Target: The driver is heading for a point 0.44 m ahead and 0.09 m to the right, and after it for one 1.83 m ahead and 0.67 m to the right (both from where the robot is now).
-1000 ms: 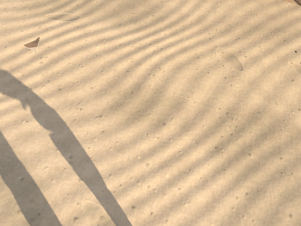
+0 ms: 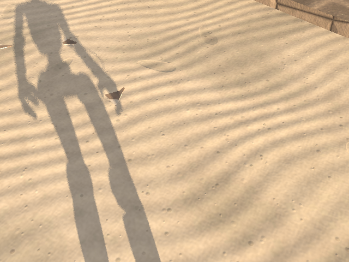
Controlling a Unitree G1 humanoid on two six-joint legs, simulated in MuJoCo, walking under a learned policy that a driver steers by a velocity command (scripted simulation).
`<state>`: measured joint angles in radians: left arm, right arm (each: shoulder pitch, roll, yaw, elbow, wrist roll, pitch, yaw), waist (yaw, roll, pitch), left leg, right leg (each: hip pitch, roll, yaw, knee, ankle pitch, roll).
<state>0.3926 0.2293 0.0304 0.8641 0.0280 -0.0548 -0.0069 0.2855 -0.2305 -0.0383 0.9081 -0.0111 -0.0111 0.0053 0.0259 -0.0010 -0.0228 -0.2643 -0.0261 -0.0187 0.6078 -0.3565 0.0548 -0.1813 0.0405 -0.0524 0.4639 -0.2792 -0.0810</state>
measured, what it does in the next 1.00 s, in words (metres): walks ahead, turning right: left foot, then right foot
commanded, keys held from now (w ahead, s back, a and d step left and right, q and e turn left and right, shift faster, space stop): w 0.24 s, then e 0.76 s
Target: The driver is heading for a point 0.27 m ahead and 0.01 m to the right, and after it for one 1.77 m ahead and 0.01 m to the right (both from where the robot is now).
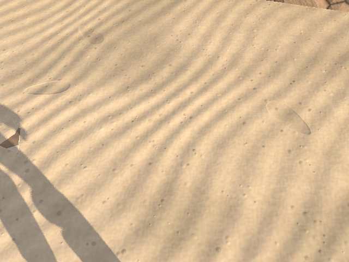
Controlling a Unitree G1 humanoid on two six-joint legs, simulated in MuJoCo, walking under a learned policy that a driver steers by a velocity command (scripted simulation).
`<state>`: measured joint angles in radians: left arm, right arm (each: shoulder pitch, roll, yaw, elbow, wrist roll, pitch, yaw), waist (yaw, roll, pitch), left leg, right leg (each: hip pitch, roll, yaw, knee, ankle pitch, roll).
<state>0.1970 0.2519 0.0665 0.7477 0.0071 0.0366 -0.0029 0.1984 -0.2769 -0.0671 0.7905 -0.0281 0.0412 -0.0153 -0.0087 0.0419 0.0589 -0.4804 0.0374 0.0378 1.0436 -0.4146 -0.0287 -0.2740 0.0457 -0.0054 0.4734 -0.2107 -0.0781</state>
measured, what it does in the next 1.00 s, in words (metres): walks ahead: left foot, then right foot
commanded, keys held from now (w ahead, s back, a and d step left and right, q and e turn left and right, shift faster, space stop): e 0.28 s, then no key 0.04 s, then w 0.50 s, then w+q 0.18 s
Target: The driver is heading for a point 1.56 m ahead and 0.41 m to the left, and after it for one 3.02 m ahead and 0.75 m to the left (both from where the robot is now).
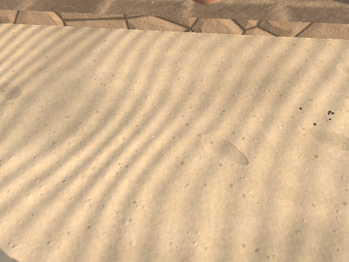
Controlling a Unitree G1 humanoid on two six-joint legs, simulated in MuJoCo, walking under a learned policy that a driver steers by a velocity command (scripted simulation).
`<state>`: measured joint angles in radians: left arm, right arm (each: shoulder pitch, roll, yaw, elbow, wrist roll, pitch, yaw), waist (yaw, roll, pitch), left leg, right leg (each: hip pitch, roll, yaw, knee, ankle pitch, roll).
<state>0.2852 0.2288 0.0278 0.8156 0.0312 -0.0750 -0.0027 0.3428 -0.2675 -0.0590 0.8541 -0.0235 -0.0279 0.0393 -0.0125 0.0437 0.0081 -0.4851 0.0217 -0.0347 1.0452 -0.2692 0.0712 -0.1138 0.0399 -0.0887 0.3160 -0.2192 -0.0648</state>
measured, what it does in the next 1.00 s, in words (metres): walks ahead, turning left: left foot, then right foot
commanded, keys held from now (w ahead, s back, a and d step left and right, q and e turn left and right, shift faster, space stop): w+q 0.70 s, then w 0.30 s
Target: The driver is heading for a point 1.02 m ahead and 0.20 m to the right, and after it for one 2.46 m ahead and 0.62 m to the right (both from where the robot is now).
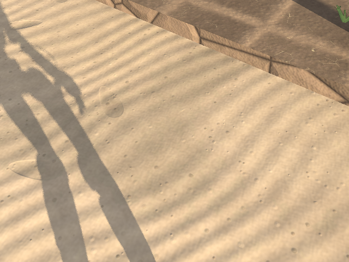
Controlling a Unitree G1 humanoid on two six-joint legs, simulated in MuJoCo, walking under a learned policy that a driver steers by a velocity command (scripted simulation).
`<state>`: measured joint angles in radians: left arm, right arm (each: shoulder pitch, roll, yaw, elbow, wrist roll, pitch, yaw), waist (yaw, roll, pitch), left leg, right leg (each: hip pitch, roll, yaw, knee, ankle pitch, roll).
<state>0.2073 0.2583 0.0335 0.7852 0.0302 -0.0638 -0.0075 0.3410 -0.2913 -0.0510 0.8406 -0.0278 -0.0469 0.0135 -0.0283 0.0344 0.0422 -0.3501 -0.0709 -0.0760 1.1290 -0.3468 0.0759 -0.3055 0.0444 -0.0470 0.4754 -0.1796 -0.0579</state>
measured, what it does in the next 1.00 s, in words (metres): walks ahead, turning right: left foot, then right foot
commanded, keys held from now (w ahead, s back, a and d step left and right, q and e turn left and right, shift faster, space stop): w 0.40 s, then w+e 0.60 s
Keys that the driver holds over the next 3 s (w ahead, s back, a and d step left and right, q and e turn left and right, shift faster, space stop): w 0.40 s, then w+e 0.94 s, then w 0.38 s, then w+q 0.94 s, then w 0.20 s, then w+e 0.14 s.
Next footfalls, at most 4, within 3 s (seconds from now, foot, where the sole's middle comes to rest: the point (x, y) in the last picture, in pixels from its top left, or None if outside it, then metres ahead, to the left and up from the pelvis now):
0.38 left None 0.36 0.11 -0.77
0.92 right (206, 224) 0.62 -0.09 -0.77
1.46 left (193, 152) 0.98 -0.06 -0.77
1.94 right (257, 134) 1.06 -0.37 -0.77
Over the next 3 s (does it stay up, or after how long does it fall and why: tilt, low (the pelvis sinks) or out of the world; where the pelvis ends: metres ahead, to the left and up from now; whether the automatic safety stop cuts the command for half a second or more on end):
stays up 1.50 -0.34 0.00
